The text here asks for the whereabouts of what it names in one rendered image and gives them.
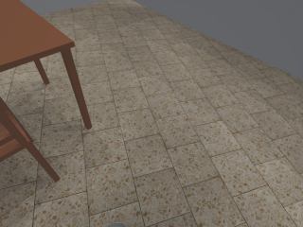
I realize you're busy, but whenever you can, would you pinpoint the table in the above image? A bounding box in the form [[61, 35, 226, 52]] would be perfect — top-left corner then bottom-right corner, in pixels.
[[0, 0, 92, 130]]

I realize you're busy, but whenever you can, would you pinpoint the chair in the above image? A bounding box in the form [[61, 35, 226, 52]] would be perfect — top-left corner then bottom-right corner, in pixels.
[[0, 97, 60, 183]]

